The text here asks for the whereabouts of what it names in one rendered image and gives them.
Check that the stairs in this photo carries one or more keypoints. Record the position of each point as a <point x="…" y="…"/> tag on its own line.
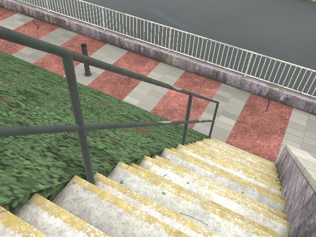
<point x="206" y="188"/>

